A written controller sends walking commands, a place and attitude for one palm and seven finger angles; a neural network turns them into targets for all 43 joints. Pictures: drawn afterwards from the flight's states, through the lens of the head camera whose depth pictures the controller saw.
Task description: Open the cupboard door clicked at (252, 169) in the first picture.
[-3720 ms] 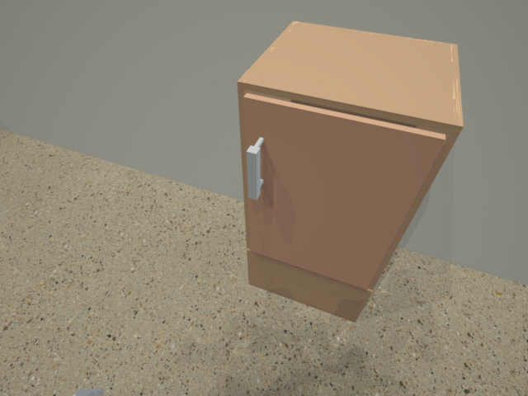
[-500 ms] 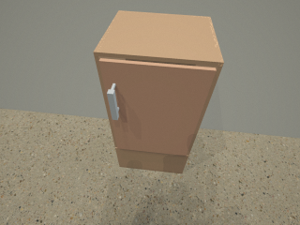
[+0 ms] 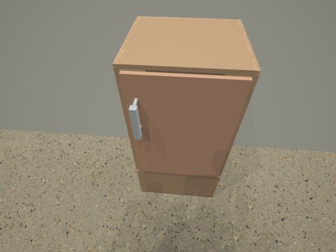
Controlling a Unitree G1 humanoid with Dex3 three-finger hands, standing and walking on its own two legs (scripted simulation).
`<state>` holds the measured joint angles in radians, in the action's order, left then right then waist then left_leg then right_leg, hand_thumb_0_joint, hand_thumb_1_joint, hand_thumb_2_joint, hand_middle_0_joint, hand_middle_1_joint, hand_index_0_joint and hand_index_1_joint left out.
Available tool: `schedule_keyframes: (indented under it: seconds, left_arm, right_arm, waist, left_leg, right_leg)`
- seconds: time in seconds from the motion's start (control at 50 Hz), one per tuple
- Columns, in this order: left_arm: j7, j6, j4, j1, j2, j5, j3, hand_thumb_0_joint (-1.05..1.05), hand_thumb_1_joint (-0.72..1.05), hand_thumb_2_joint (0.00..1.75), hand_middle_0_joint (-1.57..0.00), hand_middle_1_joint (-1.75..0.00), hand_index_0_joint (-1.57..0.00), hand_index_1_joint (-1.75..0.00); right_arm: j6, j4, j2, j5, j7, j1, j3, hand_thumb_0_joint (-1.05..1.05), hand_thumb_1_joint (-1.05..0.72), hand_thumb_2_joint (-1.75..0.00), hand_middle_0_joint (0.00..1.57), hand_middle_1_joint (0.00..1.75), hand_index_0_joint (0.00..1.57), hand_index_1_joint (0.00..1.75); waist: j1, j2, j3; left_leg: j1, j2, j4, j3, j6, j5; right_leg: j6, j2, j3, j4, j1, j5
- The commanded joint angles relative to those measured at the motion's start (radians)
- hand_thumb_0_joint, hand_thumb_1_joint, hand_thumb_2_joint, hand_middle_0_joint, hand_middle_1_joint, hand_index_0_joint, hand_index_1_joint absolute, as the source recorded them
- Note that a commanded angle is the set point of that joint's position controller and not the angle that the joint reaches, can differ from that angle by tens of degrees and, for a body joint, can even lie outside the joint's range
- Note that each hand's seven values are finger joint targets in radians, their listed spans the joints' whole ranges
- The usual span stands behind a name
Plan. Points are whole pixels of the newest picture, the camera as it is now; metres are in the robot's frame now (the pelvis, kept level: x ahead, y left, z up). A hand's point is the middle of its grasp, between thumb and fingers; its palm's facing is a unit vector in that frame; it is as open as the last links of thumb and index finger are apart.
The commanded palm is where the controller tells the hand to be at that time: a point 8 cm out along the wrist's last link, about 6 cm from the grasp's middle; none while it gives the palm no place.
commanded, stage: look again from close up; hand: left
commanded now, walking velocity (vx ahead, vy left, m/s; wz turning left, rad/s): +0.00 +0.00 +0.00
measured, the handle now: (136, 119) +0.55 +0.15 -0.05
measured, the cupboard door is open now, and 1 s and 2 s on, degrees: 0 0 0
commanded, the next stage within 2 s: raise the hand with hooked fingers in 0.02 s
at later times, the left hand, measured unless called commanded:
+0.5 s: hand (103, 239) +0.17 +0.17 -0.07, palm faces -0.04 -1.00 -0.02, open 8.3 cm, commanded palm +0.14 +0.24 -0.06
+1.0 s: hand (84, 223) +0.20 +0.22 -0.05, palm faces -0.02 -1.00 -0.06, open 11.3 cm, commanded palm +0.17 +0.27 -0.05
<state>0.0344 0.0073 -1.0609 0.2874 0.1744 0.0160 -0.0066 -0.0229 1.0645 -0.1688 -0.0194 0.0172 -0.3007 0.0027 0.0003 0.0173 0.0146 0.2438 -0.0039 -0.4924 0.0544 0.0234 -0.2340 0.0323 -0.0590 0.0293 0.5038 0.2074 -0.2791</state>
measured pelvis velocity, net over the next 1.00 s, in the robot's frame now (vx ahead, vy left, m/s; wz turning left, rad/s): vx -0.04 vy -0.02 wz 0.00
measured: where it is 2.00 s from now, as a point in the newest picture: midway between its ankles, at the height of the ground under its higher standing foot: outside the picture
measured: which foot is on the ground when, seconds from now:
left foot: down 0.00-1.00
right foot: down 0.00-1.00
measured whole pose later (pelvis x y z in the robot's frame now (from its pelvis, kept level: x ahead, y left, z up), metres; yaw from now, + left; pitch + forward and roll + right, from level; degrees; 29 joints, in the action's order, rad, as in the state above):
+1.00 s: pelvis -0.04 -0.02 -0.10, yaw +0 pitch +16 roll -3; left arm -0.47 0.38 -0.17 0.28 0.32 -0.38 -0.35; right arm -0.23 0.59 -0.24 0.03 0.06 -0.29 -0.02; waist -0.02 0.04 -0.15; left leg 1.02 0.06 -1.23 -0.02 0.00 -0.49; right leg 0.00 -0.01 0.07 1.19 0.94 -0.53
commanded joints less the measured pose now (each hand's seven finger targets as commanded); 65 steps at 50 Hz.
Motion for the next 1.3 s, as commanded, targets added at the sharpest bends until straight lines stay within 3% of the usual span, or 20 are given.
schedule_keyframes:
  seconds: [0.0,0.08,0.1,0.12,0.14,0.16,0.18,0.2,0.22,0.24,0.28,0.36,0.42,0.46,0.52,0.56,0.62,0.8,1.0,1.28]
  left_arm:
    - [0.002,0.018,0.030,0.052,0.105,0.002,-0.014,0.00,0.90,0.90,-0.20,-0.30,-0.20,-0.30]
    - [0.002,0.019,0.025,0.043,0.115,0.003,-0.013,0.00,0.90,0.90,-0.20,-0.30,-0.20,-0.30]
    - [0.042,0.026,-0.004,0.103,0.110,0.007,-0.007,0.00,0.90,0.90,-0.20,-0.30,-0.20,-0.30]
    - [0.035,0.247,1.533,-0.660,0.387,-0.181,-0.213,0.00,0.88,0.89,-0.20,-0.32,-0.20,-0.32]
    - [0.062,0.203,1.264,-0.128,0.295,-0.111,-0.173,0.00,0.85,0.88,-0.20,-0.33,-0.20,-0.33]
    - [0.081,0.084,1.117,0.131,0.039,-0.163,-0.037,0.00,0.83,0.87,-0.21,-0.34,-0.21,-0.34]
    - [0.061,0.087,1.092,0.076,-0.012,-0.185,-0.029,0.00,0.81,0.86,-0.21,-0.36,-0.21,-0.36]
    - [0.043,0.141,1.100,0.004,0.071,-0.190,-0.107,0.00,0.78,0.85,-0.21,-0.37,-0.21,-0.37]
    - [0.009,0.200,1.014,0.051,0.099,-0.187,-0.163,0.00,0.76,0.84,-0.21,-0.39,-0.21,-0.39]
    - [-0.044,0.271,0.912,0.162,0.046,-0.203,-0.164,0.00,0.74,0.83,-0.21,-0.40,-0.21,-0.40]
    - [-0.174,0.421,0.804,0.313,0.010,-0.224,-0.179,0.00,0.69,0.81,-0.22,-0.43,-0.22,-0.43]
    - [-0.454,0.682,0.816,0.280,0.146,-0.260,-0.269,0.00,0.60,0.77,-0.22,-0.50,-0.22,-0.50]
    - [-0.534,0.616,0.973,0.228,0.196,-0.369,-0.355,0.00,0.53,0.74,-0.23,-0.54,-0.23,-0.54]
    - [-0.531,0.564,1.103,0.106,0.236,-0.416,-0.393,0.00,0.48,0.72,-0.23,-0.57,-0.23,-0.57]
    - [-0.491,0.566,1.289,0.001,0.248,-0.398,-0.377,0.00,0.41,0.69,-0.24,-0.62,-0.24,-0.62]
    - [-0.483,0.575,1.335,-0.081,0.254,-0.380,-0.341,0.00,0.36,0.67,-0.24,-0.64,-0.24,-0.64]
    - [-0.507,0.543,1.255,-0.074,0.262,-0.367,-0.330,0.00,0.29,0.64,-0.24,-0.69,-0.24,-0.69]
    - [-0.532,0.379,1.089,0.018,0.343,-0.440,-0.479,0.00,0.08,0.55,-0.26,-0.82,-0.26,-0.82]
    - [-0.503,0.461,1.068,-0.085,0.337,-0.403,-0.423,0.00,-0.15,0.45,-0.27,-0.98,-0.27,-0.98]
    - [-0.496,0.408,1.074,-0.173,0.366,-0.382,-0.426,0.00,-0.48,0.31,-0.30,-1.18,-0.30,-1.18]
  right_arm:
    - [-0.016,-0.037,-0.110,0.007,0.005,-0.021,-0.015,0.00,-0.90,-0.90,0.20,0.30,0.20,0.30]
    - [-0.016,-0.029,-0.115,0.008,0.005,-0.003,-0.015,0.00,-0.90,-0.90,0.20,0.30,0.20,0.30]
    - [-0.014,-0.086,-0.135,0.018,0.001,0.061,-0.020,0.00,-0.90,-0.90,0.20,0.30,0.20,0.30]
    - [-0.160,-0.406,-0.279,0.060,0.041,0.038,-0.056,0.00,-0.90,-0.90,0.20,0.30,0.20,0.30]
    - [-0.251,-0.369,-0.194,0.056,0.079,0.125,-0.027,0.00,-0.90,-0.90,0.20,0.30,0.20,0.30]
    - [-0.282,-0.356,-0.149,0.072,0.071,0.137,-0.042,0.00,-0.90,-0.90,0.20,0.30,0.20,0.30]
    - [-0.291,-0.347,-0.156,0.073,0.069,0.101,-0.041,0.00,-0.90,-0.90,0.20,0.30,0.20,0.30]
    - [-0.301,-0.400,-0.186,0.059,0.066,0.130,-0.058,0.00,-0.90,-0.90,0.20,0.30,0.20,0.30]
    - [-0.299,-0.413,-0.200,0.044,0.062,0.119,-0.071,0.00,-0.90,-0.90,0.20,0.30,0.20,0.30]
    - [-0.297,-0.442,-0.192,0.031,0.054,0.127,-0.079,0.00,-0.90,-0.90,0.20,0.30,0.20,0.30]
    - [-0.297,-0.508,-0.183,0.027,0.020,0.151,-0.097,0.00,-0.90,-0.90,0.20,0.30,0.20,0.30]
    - [-0.302,-0.615,-0.200,0.032,-0.029,0.189,-0.128,0.00,-0.90,-0.90,0.20,0.30,0.20,0.30]
    - [-0.283,-0.720,-0.206,0.053,-0.010,0.220,-0.128,0.00,-0.90,-0.90,0.20,0.30,0.20,0.30]
    - [-0.268,-0.735,-0.199,0.056,0.010,0.192,-0.121,0.00,-0.90,-0.90,0.20,0.30,0.20,0.30]
    - [-0.257,-0.708,-0.185,0.049,0.034,0.146,-0.113,0.00,-0.90,-0.90,0.20,0.30,0.20,0.30]
    - [-0.257,-0.674,-0.188,0.042,0.051,0.130,-0.103,0.00,-0.90,-0.90,0.20,0.30,0.20,0.30]
    - [-0.266,-0.636,-0.196,0.049,0.063,0.133,-0.094,0.00,-0.90,-0.90,0.20,0.30,0.20,0.30]
    - [-0.262,-0.659,-0.193,0.062,0.064,0.150,-0.076,0.00,-0.90,-0.90,0.20,0.30,0.20,0.30]
    - [-0.280,-0.659,-0.233,0.063,0.055,0.086,-0.075,0.00,-0.90,-0.90,0.20,0.30,0.20,0.30]
    - [-0.253,-0.680,-0.255,0.058,0.040,0.055,-0.060,0.00,-0.90,-0.90,0.20,0.30,0.20,0.30]
  waist:
    - [0.003,-0.013,0.026]
    - [0.002,-0.018,0.023]
    - [0.028,-0.145,0.055]
    - [-0.104,0.067,-0.448]
    - [0.022,0.219,-0.411]
    - [-0.024,0.199,-0.234]
    - [-0.047,0.115,-0.082]
    - [-0.058,0.098,0.015]
    - [-0.062,-0.020,0.011]
    - [-0.029,-0.130,0.008]
    - [0.035,-0.189,-0.076]
    - [0.059,-0.059,-0.216]
    - [0.074,-0.042,-0.381]
    - [0.047,-0.017,-0.400]
    - [0.004,0.070,-0.415]
    - [-0.037,0.052,-0.391]
    - [-0.051,0.080,-0.361]
    - [0.026,-0.020,-0.437]
    - [-0.005,0.022,-0.367]
    - [-0.016,0.129,-0.377]
  left_leg:
    - [0.006,0.098,0.125,-0.112,0.017,0.083]
    - [-0.019,0.098,0.106,-0.098,0.013,0.133]
    - [0.034,0.121,-0.069,-0.080,-0.013,0.206]
    - [-0.240,0.013,0.044,-0.059,0.003,0.270]
    - [-0.299,0.053,0.051,-0.057,-0.003,0.338]
    - [-0.134,0.041,0.088,-0.075,-0.048,0.202]
    - [-0.032,0.028,0.058,-0.087,-0.033,0.082]
    - [0.072,0.008,0.000,-0.099,-0.027,-0.021]
    - [0.144,0.004,-0.052,-0.095,-0.024,-0.066]
    - [0.226,0.003,-0.111,-0.090,-0.027,-0.074]
    - [0.339,-0.007,-0.247,-0.062,-0.039,-0.043]
    - [0.525,-0.017,-0.495,-0.041,-0.034,-0.019]
    - [0.574,-0.028,-0.569,-0.012,-0.014,-0.046]
    - [0.598,-0.018,-0.614,-0.027,-0.010,-0.061]
    - [0.571,0.010,-0.651,-0.049,0.002,-0.025]
    - [0.582,0.021,-0.683,-0.066,0.009,-0.021]
    - [0.604,0.025,-0.681,-0.076,0.010,-0.065]
    - [0.639,0.015,-0.612,-0.079,0.006,-0.067]
    - [0.581,0.010,-0.529,-0.091,0.008,-0.190]
    - [0.429,0.024,-0.454,-0.140,-0.018,-0.111]
  right_leg:
    - [-0.055,-0.040,-0.050,-0.087,-0.001,0.078]
    - [-0.053,-0.044,-0.055,-0.090,-0.002,0.121]
    - [-0.044,-0.084,-0.103,-0.117,0.011,0.362]
    - [-0.062,0.024,0.025,0.000,-0.033,0.333]
    - [-0.075,0.047,0.048,0.069,0.028,0.138]
    - [-0.059,0.057,0.093,0.086,0.133,-0.014]
    - [-0.053,0.054,0.094,0.073,0.180,-0.003]
    - [-0.051,0.052,0.099,0.049,0.243,-0.011]
    - [-0.049,0.057,0.108,0.067,0.302,-0.052]
    - [-0.050,0.068,0.122,0.120,0.356,-0.092]
    - [-0.059,0.072,0.110,0.248,0.426,-0.108]
    - [-0.077,0.059,0.009,0.462,0.528,-0.031]
    - [-0.057,0.045,-0.069,0.472,0.488,-0.074]
    - [-0.045,0.055,-0.099,0.471,0.512,-0.108]
    - [-0.046,0.067,-0.091,0.491,0.551,-0.046]
    - [-0.044,0.078,-0.087,0.508,0.598,-0.024]
    - [-0.047,0.081,-0.076,0.492,0.644,-0.103]
    - [-0.033,0.060,-0.076,0.442,0.516,-0.181]
    - [-0.051,0.076,-0.004,0.462,0.644,-0.286]
    - [-0.062,0.094,0.067,0.496,0.670,-0.135]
